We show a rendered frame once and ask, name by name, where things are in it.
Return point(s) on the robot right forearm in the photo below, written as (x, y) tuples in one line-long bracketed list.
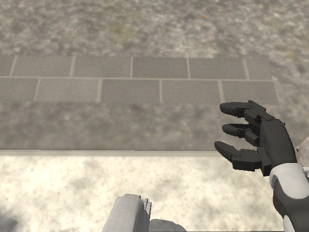
[(291, 195)]

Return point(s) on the robot left thigh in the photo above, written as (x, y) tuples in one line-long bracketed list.
[(130, 213)]

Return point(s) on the robot right hand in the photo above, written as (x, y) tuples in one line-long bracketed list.
[(268, 134)]

